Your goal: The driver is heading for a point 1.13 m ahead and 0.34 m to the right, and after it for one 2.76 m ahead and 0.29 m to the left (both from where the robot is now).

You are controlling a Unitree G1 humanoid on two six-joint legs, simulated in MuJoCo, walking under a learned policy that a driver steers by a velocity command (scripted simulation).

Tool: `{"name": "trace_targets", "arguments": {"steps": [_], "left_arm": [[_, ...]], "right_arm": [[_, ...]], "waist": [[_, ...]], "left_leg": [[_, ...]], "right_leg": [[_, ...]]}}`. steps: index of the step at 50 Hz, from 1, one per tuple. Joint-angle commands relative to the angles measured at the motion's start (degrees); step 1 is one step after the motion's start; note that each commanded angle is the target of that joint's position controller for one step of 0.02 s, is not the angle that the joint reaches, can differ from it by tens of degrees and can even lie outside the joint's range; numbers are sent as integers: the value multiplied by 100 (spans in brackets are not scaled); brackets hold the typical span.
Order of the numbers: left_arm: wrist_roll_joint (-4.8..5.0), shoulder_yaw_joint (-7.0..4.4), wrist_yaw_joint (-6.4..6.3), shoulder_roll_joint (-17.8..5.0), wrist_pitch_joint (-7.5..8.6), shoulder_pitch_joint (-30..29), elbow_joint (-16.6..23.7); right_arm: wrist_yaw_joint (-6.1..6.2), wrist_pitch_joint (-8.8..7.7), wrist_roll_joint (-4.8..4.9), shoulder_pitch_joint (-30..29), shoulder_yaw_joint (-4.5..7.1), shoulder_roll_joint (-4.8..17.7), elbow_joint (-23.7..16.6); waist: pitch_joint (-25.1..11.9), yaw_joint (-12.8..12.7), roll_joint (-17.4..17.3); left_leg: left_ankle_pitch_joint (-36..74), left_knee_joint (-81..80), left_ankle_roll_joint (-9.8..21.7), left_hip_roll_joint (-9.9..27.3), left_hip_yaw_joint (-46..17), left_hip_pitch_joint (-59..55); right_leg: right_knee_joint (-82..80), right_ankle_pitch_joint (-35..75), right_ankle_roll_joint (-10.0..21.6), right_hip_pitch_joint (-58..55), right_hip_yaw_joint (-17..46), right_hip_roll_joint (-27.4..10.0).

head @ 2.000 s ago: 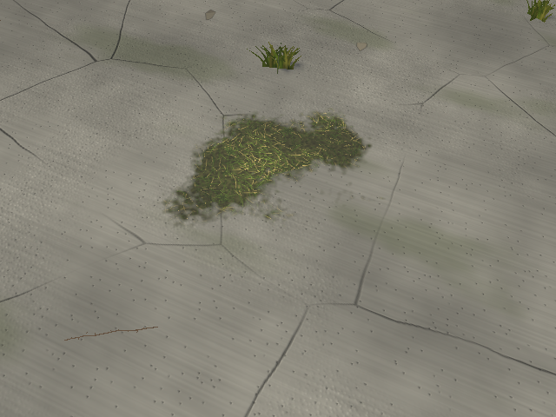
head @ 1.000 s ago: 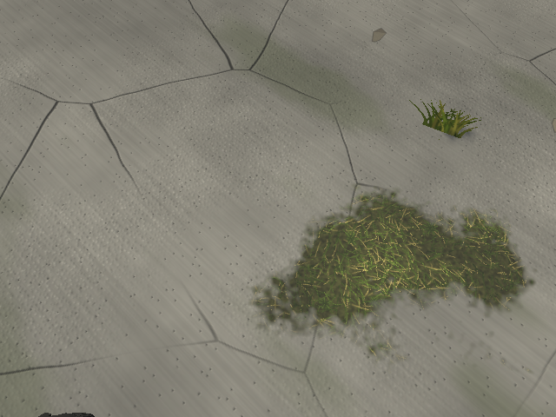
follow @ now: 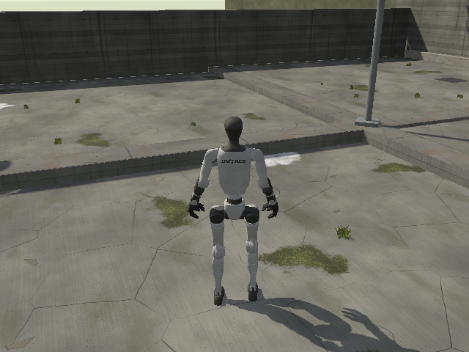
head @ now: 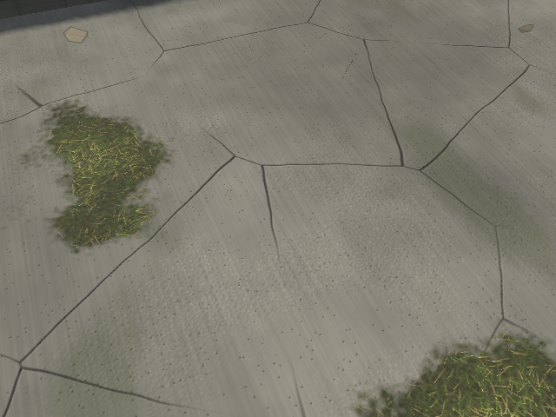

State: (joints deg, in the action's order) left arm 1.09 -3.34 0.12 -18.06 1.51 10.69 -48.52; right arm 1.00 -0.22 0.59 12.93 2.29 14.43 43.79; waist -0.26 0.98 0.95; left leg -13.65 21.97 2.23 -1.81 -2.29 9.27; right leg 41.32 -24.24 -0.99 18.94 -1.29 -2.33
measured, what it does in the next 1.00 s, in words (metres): walks ahead: right foot, then left foot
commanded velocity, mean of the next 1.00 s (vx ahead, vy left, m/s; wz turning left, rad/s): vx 0.45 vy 0.00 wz -0.11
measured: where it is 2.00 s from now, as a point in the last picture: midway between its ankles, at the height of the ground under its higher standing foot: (357, 253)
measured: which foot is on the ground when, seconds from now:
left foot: down 0.00-0.10, up 0.12-0.54, down 0.56-1.00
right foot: up 0.00-0.08, down 0.10-0.58, up 0.60-1.00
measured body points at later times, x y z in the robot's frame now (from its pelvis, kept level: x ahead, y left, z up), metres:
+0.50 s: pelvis +0.18 -0.01 -0.01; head +0.22 -0.02 +0.44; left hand +0.14 +0.26 -0.14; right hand +0.42 -0.23 -0.09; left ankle +0.37 +0.12 -0.72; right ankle +0.02 -0.12 -0.74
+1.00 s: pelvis +0.47 +0.01 -0.01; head +0.49 +0.00 +0.44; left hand +0.68 +0.23 -0.11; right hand +0.46 -0.27 -0.14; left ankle +0.37 +0.11 -0.74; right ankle +0.64 -0.16 -0.70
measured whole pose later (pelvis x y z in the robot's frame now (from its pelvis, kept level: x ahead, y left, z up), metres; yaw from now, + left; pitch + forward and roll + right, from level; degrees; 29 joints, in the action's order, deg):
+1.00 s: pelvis +0.47 +0.01 -0.01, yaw -10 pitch +1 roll +3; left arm 1.1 -2.6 1.8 -15.7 2.6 8.2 -43.9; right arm 0.0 -5.3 -0.2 16.6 3.4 15.5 51.2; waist 1.8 3.8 2.2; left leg -16.1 10.4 1.8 -3.6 11.8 -4.9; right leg 38.7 3.6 1.0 38.4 1.3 -6.2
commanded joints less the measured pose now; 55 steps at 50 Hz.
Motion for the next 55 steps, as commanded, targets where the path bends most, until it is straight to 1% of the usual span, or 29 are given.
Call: {"name": "trace_targets", "arguments": {"steps": [1, 3, 4, 5, 6, 7, 8, 9, 12, 15, 18, 21, 24, 26, 27, 28, 29, 30, 31, 32, 33, 34, 35, 36, 40, 45, 50, 53, 55], "left_arm": [[18, -56, 84, -387, 255, -360, 351], [-2, -73, 108, -385, 288, 163, 94], [7, -103, 90, -437, 282, 572, -69], [18, -138, 48, -604, 287, 1078, -180], [-5, -261, 13, -1235, 282, 1420, -202], [-84, -290, 59, -1313, 331, 1516, -202], [-95, -182, 52, -979, 389, 1129, -81], [-98, -124, 56, -773, 423, 866, 12], [-111, -41, 60, -601, 414, 738, 83], [-102, -37, 15, -629, 373, 912, 26], [-83, -46, -36, -707, 335, 1083, -33], [-34, -67, -55, -771, 302, 1388, -155], [24, -111, -65, -817, 242, 1432, -230], [14, -164, -84, -937, 194, 1355, -222], [-2, -176, -95, -971, 150, 1272, -206], [-45, -133, -117, -877, 113, 1269, -167], [-205, -3, -133, -547, 123, 1407, -3], [-92, 200, -60, 232, 252, 2221, 16], [99, 26, -20, -539, 375, 1585, 2], [236, -59, 0, -768, 437, 989, 211], [200, -45, -36, -680, 456, 761, 242], [106, -75, -51, -608, 424, 719, 228], [92, -85, -46, -519, 344, 912, 170], [99, -76, -50, -399, 261, 1036, 123], [57, -76, -88, -244, 74, 666, 313], [-1, -15, 69, -115, 184, -141, 598], [5, 57, 273, -30, 196, -986, 1123], [20, -46, 367, -242, 162, -798, 1309], [38, -286, 330, -648, 115, 358, 1118]], "right_arm": [[-9, -117, 65, -141, 327, 1129, -254], [-47, -104, 105, -265, 311, 1065, -237], [-64, -114, 65, -279, 257, 890, -231], [-94, -149, 4, -417, 148, 544, -282], [-109, -247, -48, -503, 56, 178, -518], [-74, -343, 66, -708, 184, 685, -653], [-86, -400, 170, -558, 270, 946, -590], [-116, -426, 164, -409, 283, 968, -480], [-162, -461, 9, -518, 282, 795, -423], [-190, -448, -9, -769, 211, 548, -510], [-242, -472, 22, -1267, 106, 341, -674], [-335, -500, 65, -1696, 65, 333, -819], [-416, -530, 83, -1815, 90, 490, -913], [-414, -532, 62, -1442, 179, 719, -835], [-377, -519, 53, -814, 279, 901, -664], [-310, -489, 59, 154, 409, 1142, -370], [-220, -435, -6, 1167, 510, 1566, -171], [-293, -450, -30, 1210, 509, 1778, -61], [-286, -470, 4, 983, 357, 1130, -119], [-259, -491, 1, 542, 289, 948, -145], [-253, -517, -30, 172, 260, 868, -166], [-261, -553, -76, -73, 232, 713, -157], [-259, -601, -143, -209, 213, 625, -125], [-263, -647, -141, -271, 217, 573, -76], [-213, -751, -149, -222, 267, 716, 174], [-104, -697, -134, -93, 277, 902, 295], [-51, -458, -22, 490, 340, 1104, 541], [7, -287, 16, 360, 399, 1306, 483], [67, -185, 26, 208, 419, 1403, 401]], "waist": [[200, 51, -811], [95, -270, -662], [-4, -453, -569], [-79, -666, -178], [-180, -671, 1198], [119, -808, 1238], [499, -579, 800], [597, -447, 764], [567, -376, 518], [467, -421, 417], [543, -564, 423], [709, -674, 399], [745, -516, 430], [391, -210, 548], [-53, 165, 583], [-687, 619, 514], [-1611, 864, -350], [-2437, 279, -1947], [-1788, 567, -1223], [-860, 493, -923], [-456, 292, -381], [-184, 114, -350], [-171, -78, -554], [-136, -161, -597], [333, -200, -414], [488, 75, -254], [670, 395, -160], [313, 101, -437], [-399, -591, -555]], "left_leg": [[-1097, -1149, 1050, 1429, -1565, -42], [-1146, -835, 904, 1227, -1286, 593], [-1240, -507, 762, 1063, -1146, 1009], [-1238, 395, 476, 735, -765, 1654], [-1458, 2153, 24, 4, 180, 2748], [-2144, 3344, -48, 17, -8, 3561], [-1653, 3890, 27, 395, -294, 3916], [-1112, 4001, 73, 538, -249, 3991], [25, 3597, -24, 787, -98, 3752], [731, 2882, -271, 731, 154, 3520], [1461, 1757, -362, 586, 339, 2926], [1783, 1116, -305, 464, 391, 2628], [1500, 771, -63, 440, 275, 2591], [1103, 731, 141, 237, 394, 1948], [1027, 683, 304, 59, 547, 1080], [1086, 714, 479, 66, 539, -333], [962, 988, 833, 1292, -886, -2205], [-853, 10, 1732, 2425, -3809, -3561], [-1541, -539, 1434, 2273, -3828, -3039], [-1188, -666, 1184, 2131, -2879, -2196], [-407, -808, 1070, 1948, -2214, -1374], [139, -964, 1002, 1732, -1664, -790], [399, -1137, 942, 1601, -1272, -421], [529, -1311, 959, 1538, -1021, -198], [1066, -1690, 1000, 1530, -177, 154], [1623, -1755, 779, 1311, 790, -136], [2329, -1307, 701, 1694, 1078, -1400], [4625, -398, 515, 1787, 1298, -1830], [5746, 1313, 325, 1625, 1461, -1534]], "right_leg": [[-809, 440, 214, 157, -89, 26], [-1501, 1196, 310, -970, -294, 225], [-1585, 1176, 349, -1627, -211, 218], [-1885, 785, 523, -2308, 543, -331], [-2627, -345, 1099, -2854, 2411, -1484], [-3238, -1390, 1776, -2588, 3854, -2182], [-3274, -1718, 1714, -2398, 3621, -2065], [-3293, -1403, 1498, -2328, 3112, -1747], [-3420, 470, 1168, -2105, 1903, -1239], [-3468, 1972, 1173, -1968, 1131, -975], [-3533, 2436, 1100, -1597, 614, -785], [-3568, 2406, 1137, -1642, 558, -957], [-3311, 2950, 1055, -2171, 566, -1246], [-2714, 4544, 944, -2476, 485, -1296], [-1934, 5576, 848, -2443, 328, -1176], [-771, 5701, 677, -1929, 149, -909], [1155, 3617, 510, -546, -7, -540], [2894, -784, 254, 1351, 483, 568], [3415, -834, 342, 1974, 1034, 281], [3388, -296, 425, 2256, 866, 23], [3137, 244, 410, 2021, 756, -269], [2831, 584, 368, 1807, 758, -442], [2711, 821, 340, 1431, 829, -588], [2624, 901, 295, 1267, 820, -630], [2054, 1506, 104, 1805, 924, -651], [319, 3005, 87, 1793, 466, -476], [-516, 2635, 302, 2305, 80, -356], [-595, 1770, 588, 1726, -345, 50], [-726, 1509, 902, 138, -546, 520]]}}
Keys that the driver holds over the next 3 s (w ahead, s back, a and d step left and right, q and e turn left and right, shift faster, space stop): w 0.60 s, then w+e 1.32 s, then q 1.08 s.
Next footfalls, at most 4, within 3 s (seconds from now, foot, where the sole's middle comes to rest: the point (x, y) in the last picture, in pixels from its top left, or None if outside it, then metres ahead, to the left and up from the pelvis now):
0.10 right None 0.06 -0.12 -0.78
0.56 left None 0.41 0.11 -0.78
1.12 right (339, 350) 0.69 -0.15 -0.78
1.60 left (301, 247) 1.03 -0.06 -0.78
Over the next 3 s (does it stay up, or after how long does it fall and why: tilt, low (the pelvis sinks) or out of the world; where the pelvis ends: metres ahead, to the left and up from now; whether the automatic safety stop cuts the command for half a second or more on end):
stays up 1.12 -0.32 -0.01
